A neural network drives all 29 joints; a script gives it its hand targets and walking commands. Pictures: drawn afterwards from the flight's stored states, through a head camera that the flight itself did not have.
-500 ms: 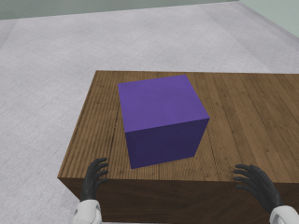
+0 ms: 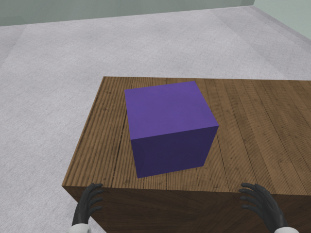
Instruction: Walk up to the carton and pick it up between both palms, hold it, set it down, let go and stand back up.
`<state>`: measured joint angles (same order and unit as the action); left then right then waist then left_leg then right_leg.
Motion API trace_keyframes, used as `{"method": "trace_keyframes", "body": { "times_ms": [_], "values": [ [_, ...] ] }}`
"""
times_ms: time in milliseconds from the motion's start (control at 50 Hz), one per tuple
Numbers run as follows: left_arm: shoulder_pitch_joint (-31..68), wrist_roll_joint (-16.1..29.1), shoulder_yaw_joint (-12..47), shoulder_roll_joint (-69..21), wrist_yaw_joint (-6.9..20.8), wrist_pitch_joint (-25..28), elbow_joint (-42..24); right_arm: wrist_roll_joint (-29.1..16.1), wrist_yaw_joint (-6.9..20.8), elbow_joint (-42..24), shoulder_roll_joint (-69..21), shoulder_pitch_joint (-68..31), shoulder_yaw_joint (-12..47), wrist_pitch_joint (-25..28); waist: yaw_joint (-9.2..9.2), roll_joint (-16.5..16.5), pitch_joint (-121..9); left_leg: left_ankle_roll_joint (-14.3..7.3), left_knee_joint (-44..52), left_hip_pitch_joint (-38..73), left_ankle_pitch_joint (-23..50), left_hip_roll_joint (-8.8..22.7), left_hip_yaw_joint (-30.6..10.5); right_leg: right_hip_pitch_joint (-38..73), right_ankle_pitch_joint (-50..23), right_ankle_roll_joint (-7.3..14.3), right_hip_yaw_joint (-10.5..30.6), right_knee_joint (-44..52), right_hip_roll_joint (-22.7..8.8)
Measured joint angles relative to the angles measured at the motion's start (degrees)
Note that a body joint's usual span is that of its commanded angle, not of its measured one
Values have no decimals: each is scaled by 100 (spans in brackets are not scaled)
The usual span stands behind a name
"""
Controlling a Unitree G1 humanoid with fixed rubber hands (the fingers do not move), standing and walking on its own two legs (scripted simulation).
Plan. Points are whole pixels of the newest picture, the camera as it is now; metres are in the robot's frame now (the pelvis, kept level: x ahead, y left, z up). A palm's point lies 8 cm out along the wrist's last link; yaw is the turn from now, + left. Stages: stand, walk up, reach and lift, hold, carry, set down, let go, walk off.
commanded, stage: set down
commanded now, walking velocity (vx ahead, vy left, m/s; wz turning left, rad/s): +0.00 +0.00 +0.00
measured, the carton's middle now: (165, 129) +0.39 +0.01 +0.03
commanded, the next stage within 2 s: let go in 0.80 s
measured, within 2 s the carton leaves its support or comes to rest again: neither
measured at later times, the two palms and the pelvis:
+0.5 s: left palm (78, 219) +0.15 +0.23 -0.05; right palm (255, 227) +0.16 -0.22 -0.07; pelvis +0.00 +0.02 +0.00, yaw +0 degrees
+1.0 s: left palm (70, 217) +0.16 +0.26 -0.07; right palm (244, 232) +0.16 -0.20 -0.09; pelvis +0.01 +0.02 +0.00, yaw -1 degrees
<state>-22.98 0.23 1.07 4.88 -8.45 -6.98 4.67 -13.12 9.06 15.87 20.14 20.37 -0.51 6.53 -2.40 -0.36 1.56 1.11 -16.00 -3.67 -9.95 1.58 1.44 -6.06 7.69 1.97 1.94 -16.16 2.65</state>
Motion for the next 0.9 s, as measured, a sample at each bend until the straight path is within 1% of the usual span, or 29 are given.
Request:
{"method": "trace_keyframes", "body": {
  "times_ms": [80, 200, 260, 320, 400, 460, 520, 580, 640, 700, 760, 820, 900],
  "values": [
    [118, 103, 15, 83, 22, -29, 342, 198, 14, 116, -96, -90, -36, -172, -68, -99, 36, -15, 19, -56, 81, -38, -9, -80, -36, -12, -13, -50, -39],
    [402, 202, 252, 250, -5, -153, 682, 466, 54, 447, -339, -375, -141, -459, -111, -290, 185, -24, -102, -231, 115, -69, -30, -253, -36, -8, -64, -192, -81],
    [558, 218, 366, 322, -38, -218, 762, 510, 48, 591, -463, -507, -216, -491, -97, -291, 247, -36, -201, -336, 83, -74, -15, -344, -18, -17, -92, -258, -106],
    [692, 241, 395, 378, -29, -238, 804, 596, -6, 743, -559, -608, -268, -489, -57, -223, 271, -57, -277, -401, 32, -82, 13, -401, -3, -56, -95, -301, -128],
    [781, 264, 321, 418, -1, -206, 852, 676, -71, 907, -594, -585, -282, -407, -14, -58, 172, -91, -335, -448, -60, -95, 48, -439, 58, -103, -75, -321, -147],
    [654, 277, 317, 460, 161, -131, 935, 754, -140, 1021, -565, -526, -253, -325, 7, 77, 102, -118, -330, -389, -134, -103, 72, -377, 114, -136, -56, -295, -157],
    [539, 262, 209, 410, 236, -84, 1167, 762, -163, 1128, -508, -427, -192, -195, -8, 161, 35, -129, -304, -307, -198, -100, 86, -287, 160, -149, -46, -243, -155],
    [458, 247, 52, 407, 297, 0, 1332, 788, -205, 1211, -478, -329, -103, -14, -19, 131, 45, -119, -293, -224, -252, -79, 83, -189, 196, -143, -52, -199, -135],
    [453, 238, -84, 480, 392, 140, 1504, 836, -290, 1408, -512, -372, -6, 109, -12, -17, 109, -95, -279, -165, -276, -50, 62, -109, 205, -124, -75, -149, -108],
    [505, 176, -122, 560, 428, 233, 1572, 822, -315, 1553, -559, -434, 48, 237, -24, -186, 202, -66, -303, -169, -286, -19, 37, -81, 194, -99, -103, -118, -80],
    [658, 67, -135, 581, 497, 257, 1739, 817, -376, 1759, -604, -546, 74, 386, -42, -274, 288, -55, -370, -216, -305, 3, 27, -91, 171, -89, -115, -107, -60],
    [772, -16, -118, 567, 548, 187, 1862, 808, -440, 2037, -668, -685, 58, 457, -35, -251, 323, -65, -437, -252, -328, 8, 40, -103, 153, -100, -105, -109, -56],
    [827, -24, -89, 561, 596, 174, 1903, 899, -532, 2274, -788, -733, -17, 534, -17, -82, 261, -107, -500, -257, -365, -14, 74, -105, 161, -139, -76, -142, -79]
  ]
}}
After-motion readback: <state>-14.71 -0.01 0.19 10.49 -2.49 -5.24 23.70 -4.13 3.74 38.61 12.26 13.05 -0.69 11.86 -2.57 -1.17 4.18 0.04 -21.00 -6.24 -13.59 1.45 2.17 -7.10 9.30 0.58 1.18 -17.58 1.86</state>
